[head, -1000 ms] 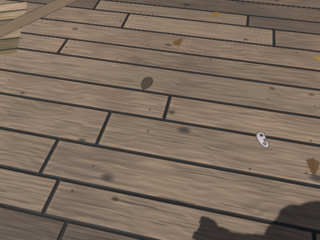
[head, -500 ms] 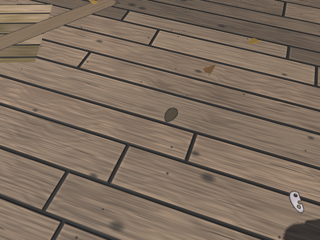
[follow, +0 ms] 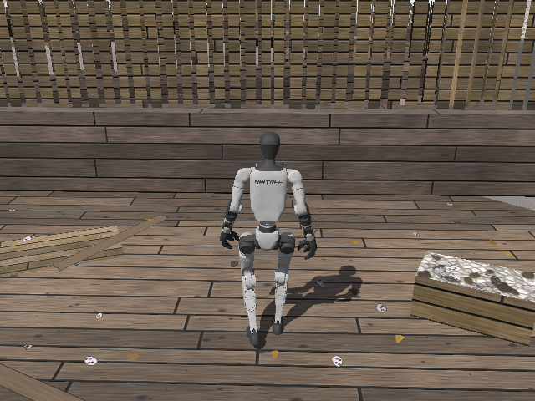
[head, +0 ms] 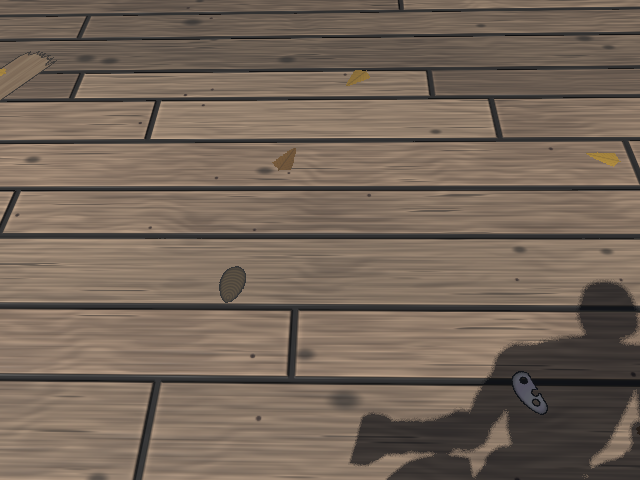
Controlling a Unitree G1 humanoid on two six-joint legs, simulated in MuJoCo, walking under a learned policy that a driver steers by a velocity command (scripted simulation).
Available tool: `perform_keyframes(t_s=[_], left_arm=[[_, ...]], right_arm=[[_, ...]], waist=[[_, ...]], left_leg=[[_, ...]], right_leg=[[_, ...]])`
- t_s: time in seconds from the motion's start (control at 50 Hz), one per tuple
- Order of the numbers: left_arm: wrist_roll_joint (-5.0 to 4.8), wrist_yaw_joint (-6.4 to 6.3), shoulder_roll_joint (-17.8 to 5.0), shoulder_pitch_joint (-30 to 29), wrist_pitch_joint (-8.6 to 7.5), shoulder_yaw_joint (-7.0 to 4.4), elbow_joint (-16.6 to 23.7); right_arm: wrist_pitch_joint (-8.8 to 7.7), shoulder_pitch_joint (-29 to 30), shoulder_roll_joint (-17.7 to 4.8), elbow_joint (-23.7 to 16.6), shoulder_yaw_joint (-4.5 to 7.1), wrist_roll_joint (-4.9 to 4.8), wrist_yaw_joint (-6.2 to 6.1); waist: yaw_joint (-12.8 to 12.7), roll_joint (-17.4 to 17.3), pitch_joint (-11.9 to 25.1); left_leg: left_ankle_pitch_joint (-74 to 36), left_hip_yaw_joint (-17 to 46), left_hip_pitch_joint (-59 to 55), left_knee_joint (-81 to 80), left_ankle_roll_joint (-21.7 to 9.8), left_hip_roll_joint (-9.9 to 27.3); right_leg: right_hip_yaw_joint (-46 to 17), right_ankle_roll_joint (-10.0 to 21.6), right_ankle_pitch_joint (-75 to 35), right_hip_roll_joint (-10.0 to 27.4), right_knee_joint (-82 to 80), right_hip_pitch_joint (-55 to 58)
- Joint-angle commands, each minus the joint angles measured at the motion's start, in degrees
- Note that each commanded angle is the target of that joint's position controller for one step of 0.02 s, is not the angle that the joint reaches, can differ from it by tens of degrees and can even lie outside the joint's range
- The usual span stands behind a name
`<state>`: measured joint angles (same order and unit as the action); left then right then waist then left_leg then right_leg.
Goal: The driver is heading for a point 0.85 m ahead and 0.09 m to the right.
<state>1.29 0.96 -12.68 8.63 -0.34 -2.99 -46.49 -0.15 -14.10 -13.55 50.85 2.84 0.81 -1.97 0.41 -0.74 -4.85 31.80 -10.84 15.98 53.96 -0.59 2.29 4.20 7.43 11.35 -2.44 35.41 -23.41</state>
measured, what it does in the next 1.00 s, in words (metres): steps on the spot, turning right: left foot, then right foot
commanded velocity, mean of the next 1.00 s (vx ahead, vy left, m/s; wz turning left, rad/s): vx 0.02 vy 0.00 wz -0.33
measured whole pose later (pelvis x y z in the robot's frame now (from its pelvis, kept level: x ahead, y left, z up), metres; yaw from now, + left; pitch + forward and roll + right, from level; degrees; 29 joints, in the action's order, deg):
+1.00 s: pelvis +0.01 +0.03 +0.03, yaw -19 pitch -2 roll +0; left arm 0.4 -1.8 -13.0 9.8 0.4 -0.4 -55.1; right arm 0.8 -13.5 -13.8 54.2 1.5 0.7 -1.0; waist 1.4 -0.9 -2.1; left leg 10.9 -0.2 8.0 20.9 -0.2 -0.4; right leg -3.3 1.8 13.9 -2.6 21.2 -5.2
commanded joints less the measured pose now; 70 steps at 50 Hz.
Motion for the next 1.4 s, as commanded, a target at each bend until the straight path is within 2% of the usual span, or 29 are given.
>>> perform_keyframes(t_s=[0.02, 0.04, 0.06, 0.08, 0.14, 0.24, 0.32, 0.38, 0.42, 0.44, 0.46, 0.48, 0.5, 0.52, 0.56, 0.64, 0.7, 0.74, 0.76, 0.78, 0.8, 0.82, 0.84, 0.86, 0.9, 0.94, 1.1, 1.36, 1.4], left_arm=[[-1.68, -1.39, -13.13, 9.51, 1.32, -4.08, 1.51], [-1.24, -1.77, -9.91, 5.31, 2.02, -3.06, 2.06], [-1.39, -2.05, -8.32, 2.77, 2.28, -2.57, 2.7], [-1.04, -2.1, -7.6, 1.58, 2.28, -2.34, 3.09], [-0.56, -1.28, -10.06, 3.16, 1.47, -3.07, 3.0], [-0.09, -1.01, -11.57, 4.48, 2.22, -3.78, 3.52], [0.29, -0.62, -12.13, 4.06, 2.65, -4.21, 4.08], [0.14, -0.3, -11.87, 2.45, 2.97, -4.25, 4.39], [-0.83, -0.64, -10.69, 1.21, 3.2, -3.83, 4.42], [-1.24, -0.96, -7.8, 3.02, 3.04, -3.01, 4.73], [-1.65, -1.3, -6.63, 2.25, 2.64, -2.76, 5.83], [0.69, -1.45, -10.34, 2.38, 2.4, -3.6, 4.94], [0.47, -1.13, -10.32, 4.32, 2.39, -3.84, 3.71], [0.25, -0.89, -9.78, 6.2, 2.62, -3.75, 2.46], [0.36, -0.5, -9.07, 7.66, 3.14, -3.38, 1.36], [-0.56, -0.71, -6.43, 2.67, 3.65, -1.63, 1.79], [-1.37, -1.31, -5.98, 1.37, 3.81, -0.64, 1.19], [-1.77, -1.84, -5.98, 3.2, 3.46, -0.35, -0.17], [-1.48, -2.15, -5.88, 4.72, 2.95, -0.09, -1.14], [-0.79, -2.56, -7.57, 4.71, 2.27, -0.26, -1.56], [0.3, -3.01, -10.79, 5.04, 1.46, -0.47, -1.45], [-0.64, -2.78, -10.48, 0.9, 1.32, -0.07, -2.38], [-0.91, -2.35, -7.53, -0.74, 0.96, 0.61, -2.06], [-0.79, -2.28, -7.27, -0.57, 0.66, 0.78, -2.64], [-0.74, -2.82, -7.91, 1.67, 0.39, 0.98, -4.82], [-0.98, -3.03, -7.68, 2.54, 0.23, 1.11, -6.66], [-0.92, -3.16, -7.11, 2.63, -0.07, 1.77, -10.81], [-0.92, -3.29, -5.2, 6.18, -0.23, 2.79, -15.71], [-0.87, -3.3, -6.33, 7.51, 0.1, 2.33, -16.2]], right_arm=[[1.09, -1.27, -4.98, -5.55, 0.96, 0.2, 0.07], [0.77, 1.08, -5.3, -5.69, 1.15, 0.08, -0.1], [0.74, 1.68, -6.31, -6.05, 1.51, 0.8, -0.22], [1.18, 0.14, -6.12, -5.55, 1.53, 1.42, -0.1], [2.23, -1.26, -4.36, -5.71, 1.17, 0.77, 0.17], [2.75, 3.47, -5.18, -8.14, 1.17, 0.42, -0.12], [1.98, 4.11, -5.35, -9.21, 0.95, -0.23, -0.38], [1.17, 0.16, -5.54, -8.88, 0.82, -0.89, -0.72], [0.45, -4.82, -5.55, -7.61, 0.8, -0.62, -1.16], [0.14, -3.9, -9.59, -8.28, 1.54, 0.41, -1.61], [0.19, 0.54, -14.93, -10.41, 2.54, 1.14, -1.37], [0.2, 1.61, -13.12, -10.32, 2.3, 1.68, -0.91], [0.0, 4.31, -9.38, -10.82, 1.18, 1.02, -0.62], [-0.15, 6.74, -7.76, -11.0, 0.74, 0.6, -0.35], [-0.4, 6.72, -7.24, -11.14, 0.49, 0.37, -0.28], [-0.62, 0.61, -7.38, -8.39, 0.37, 0.23, -0.14], [-0.05, -0.89, -9.11, -6.79, 0.77, 0.59, 0.3], [0.53, -0.97, -9.79, -5.6, 1.05, 0.33, 0.55], [0.65, -0.61, -9.82, -5.12, 1.11, 0.03, 0.57], [0.32, -1.24, -8.73, -5.0, 0.84, -0.04, 0.62], [-0.16, -1.89, -6.94, -5.89, 0.37, -0.1, 0.98], [-0.03, -2.48, -3.67, -5.04, -0.56, -0.81, 0.95], [0.24, -0.95, -5.49, -3.56, -0.37, -0.16, 0.56], [0.38, 0.94, -6.87, -2.84, 0.15, -0.02, 0.5], [0.5, 1.42, -7.49, -1.7, 0.43, -0.05, 0.9], [0.41, 0.01, -6.13, 0.23, -0.02, -0.14, 0.97], [0.58, -0.55, -5.08, 6.29, -0.61, -0.04, 0.67], [0.52, -2.12, -3.69, 11.96, -1.71, -0.14, 0.22], [0.66, -2.67, -3.63, 12.28, -1.66, 0.1, 0.27]], waist=[[-3.3, 5.25, 11.88], [-1.73, 2.63, 5.9], [-0.55, 3.61, 4.21], [0.26, 4.78, 5.17], [0.4, 3.91, 8.89], [-1.97, 7.43, 8.16], [-2.46, 7.87, 8.23], [-1.04, 8.81, 8.95], [1.66, 7.37, 8.65], [0.11, -1.09, 7.77], [-0.49, -12.74, 5.01], [-0.72, -8.77, 4.19], [-2.99, -5.07, 4.3], [-4.45, -4.03, 3.72], [-3.91, -7.74, 5.07], [0.08, -7.67, 6.48], [1.64, -10.41, 7.11], [0.37, -10.05, 6.65], [-0.84, -8.41, 6.55], [-0.37, -6.09, 7.76], [0.94, 0.63, 10.05], [3.28, 8.09, 7.35], [1.77, 6.16, 6.35], [0.51, 5.43, 4.55], [0.0, 5.98, 3.68], [0.34, 5.1, 3.3], [0.43, 1.53, 1.7], [0.3, 0.91, 1.58], [-0.02, 2.48, 2.27]], left_leg=[[2.39, 12.0, 17.27, 21.68, 2.01, -1.18], [-2.76, 12.44, 17.58, 16.68, 2.14, 0.28], [-6.15, 12.47, 16.36, 12.53, 2.34, 0.84], [-8.18, 11.94, 13.95, 11.19, 2.61, 0.23], [-8.79, 12.0, 11.83, 6.69, 3.24, -1.2], [-9.39, 13.32, 12.64, -1.92, 3.56, -1.75], [-8.25, 13.58, 8.68, -8.54, 2.59, -3.55], [-7.76, 13.04, 1.96, -17.56, 0.66, -5.28], [-14.91, 12.63, -7.63, -32.87, -1.25, -4.87], [-10.13, 22.74, -10.08, -41.09, -3.51, 4.76], [-9.57, 39.93, -8.06, -46.2, -9.3, 17.97], [-20.23, 38.73, -1.48, -43.23, -13.19, 19.75], [-26.29, 33.35, 0.0, -41.44, -12.78, 16.22], [-30.73, 27.42, 0.13, -39.94, -10.96, 12.36], [-40.1, 21.88, -4.77, -37.47, -9.86, 8.8], [-48.79, 20.22, -13.52, -34.01, -10.63, 8.96], [-51.06, 20.41, -13.48, -32.22, -10.6, 8.86], [-53.24, 20.63, -12.96, -30.18, -9.44, 8.28], [-52.05, 20.33, -10.7, -29.29, -7.5, 7.9], [-46.41, 20.65, -6.99, -29.22, -4.94, 7.51], [-36.34, 18.09, -1.91, -26.66, -2.71, 5.09], [-21.71, 14.57, -4.69, -33.2, -1.6, 0.88], [-21.58, 14.63, -7.56, -34.1, -0.97, 0.9], [-24.02, 14.97, -7.59, -34.08, -0.89, 0.54], [-28.52, 15.26, -9.56, -33.84, -0.96, 1.49], [-28.6, 15.38, -9.44, -34.7, -0.82, 1.97], [-26.52, 15.5, -9.63, -35.74, -0.29, 2.18], [-25.87, 15.61, -8.96, -35.25, -0.47, 2.64], [-15.54, 13.61, -7.98, -32.72, -0.89, 0.24]], right_leg=[[-28.95, 16.42, -27.63, 22.08, -15.67, 18.75], [-24.79, 12.5, -19.04, 17.86, -18.32, 12.85], [-22.15, 9.6, -15.79, 14.55, -19.09, 10.06], [-19.84, 8.35, -16.9, 12.24, -18.89, 8.65], [-19.65, 7.53, -17.8, 10.93, -18.15, 9.5], [-25.82, 6.58, 2.37, 10.31, -20.77, 9.75], [-29.6, 5.72, 2.77, 10.05, -19.94, 9.4], [-31.82, 3.93, -1.61, 9.62, -18.55, 8.74], [-30.0, -0.22, 1.45, 6.55, -15.67, 4.25], [-25.08, -3.7, 10.32, 1.81, -8.39, -0.4], [-12.17, -5.98, 16.36, -8.84, 3.06, -9.26], [-12.74, -6.51, 19.42, -5.86, 15.02, -5.57], [-13.96, -6.47, 16.78, -5.5, 20.18, -3.09], [-13.5, -6.93, 13.52, -5.34, 23.55, -2.22], [-12.24, -8.22, 12.11, -5.4, 26.19, -3.47], [-10.28, -10.4, 13.79, -3.02, 13.57, -2.07], [-5.66, -9.58, 15.87, -1.85, 0.98, 5.78], [-4.15, -8.34, 8.38, -1.62, -10.63, 10.56], [-4.89, -7.62, -1.56, -0.41, -19.35, 15.71], [-9.35, -6.68, -6.68, 2.87, -21.94, 21.78], [-17.16, -5.21, -15.99, 10.79, -20.02, 27.62], [-17.48, -1.72, -24.32, 13.58, -16.19, 19.99], [-16.81, -1.89, -18.46, 11.95, -16.47, 18.0], [-15.73, -3.03, -13.65, 9.78, -16.99, 16.94], [-14.82, -3.91, -11.23, 8.1, -18.12, 15.32], [-14.24, -4.14, -9.59, 7.54, -18.48, 15.64], [-14.45, -3.69, -3.85, 7.22, -20.21, 13.44], [-13.5, -3.67, -3.47, 6.37, -20.06, 12.76], [-14.36, -2.59, 10.52, 5.58, -21.31, 12.3]])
